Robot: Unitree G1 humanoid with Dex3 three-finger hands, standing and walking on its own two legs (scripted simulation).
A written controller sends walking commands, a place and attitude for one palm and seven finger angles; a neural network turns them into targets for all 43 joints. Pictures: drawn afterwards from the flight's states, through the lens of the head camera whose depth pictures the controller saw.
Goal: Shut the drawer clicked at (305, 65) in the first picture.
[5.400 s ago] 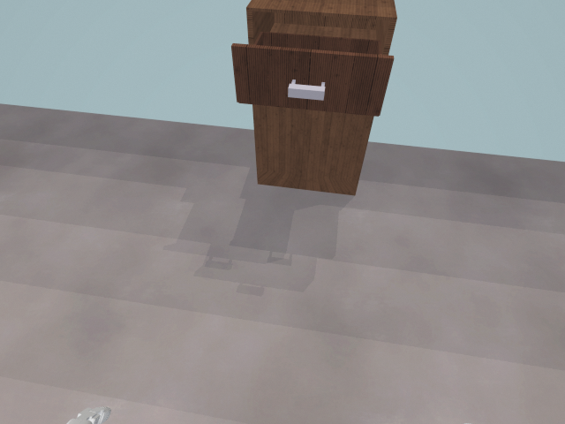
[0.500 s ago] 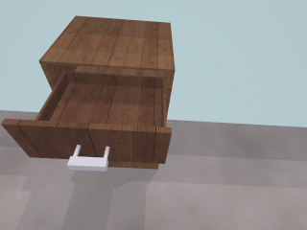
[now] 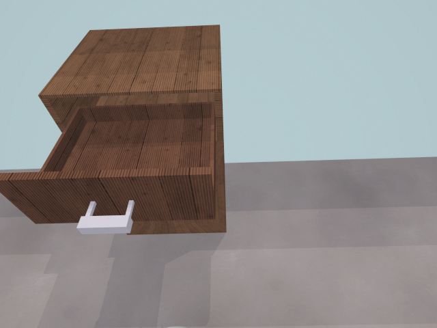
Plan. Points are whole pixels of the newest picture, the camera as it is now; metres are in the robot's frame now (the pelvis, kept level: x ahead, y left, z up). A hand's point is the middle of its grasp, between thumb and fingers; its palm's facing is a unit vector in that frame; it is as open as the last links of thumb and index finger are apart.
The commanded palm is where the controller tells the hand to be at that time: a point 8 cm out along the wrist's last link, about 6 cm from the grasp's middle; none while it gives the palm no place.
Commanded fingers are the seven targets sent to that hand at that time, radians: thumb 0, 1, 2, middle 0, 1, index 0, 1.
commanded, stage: come to a stop and stand still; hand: left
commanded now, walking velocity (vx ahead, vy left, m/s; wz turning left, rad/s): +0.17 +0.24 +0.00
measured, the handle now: (108, 214) +0.34 +0.28 -0.03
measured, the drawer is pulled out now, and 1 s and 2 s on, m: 0.30 0.30 0.30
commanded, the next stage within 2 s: look again from close up in 0.90 s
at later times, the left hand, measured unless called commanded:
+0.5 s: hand out of the picture -0.01 +0.26 -0.18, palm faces +0.04 -0.96 -0.26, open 7.4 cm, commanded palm none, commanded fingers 0.00 0.90 0.90 -0.20 -0.30 -0.20 -0.30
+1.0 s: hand out of the picture +0.04 +0.27 -0.17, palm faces -0.02 -0.97 -0.25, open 7.4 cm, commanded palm none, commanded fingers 0.00 0.90 0.90 -0.20 -0.30 -0.20 -0.30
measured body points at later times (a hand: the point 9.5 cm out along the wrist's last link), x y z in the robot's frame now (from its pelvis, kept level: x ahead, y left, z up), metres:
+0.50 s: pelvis -0.01 +0.05 -0.01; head +0.00 +0.06 +0.44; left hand -0.01 +0.31 -0.16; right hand +0.06 -0.18 -0.15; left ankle -0.02 +0.16 -0.73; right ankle +0.00 -0.12 -0.73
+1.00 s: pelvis -0.01 +0.07 +0.00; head +0.01 +0.07 +0.45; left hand +0.04 +0.32 -0.15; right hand +0.03 -0.17 -0.15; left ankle -0.02 +0.16 -0.73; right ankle +0.00 -0.12 -0.73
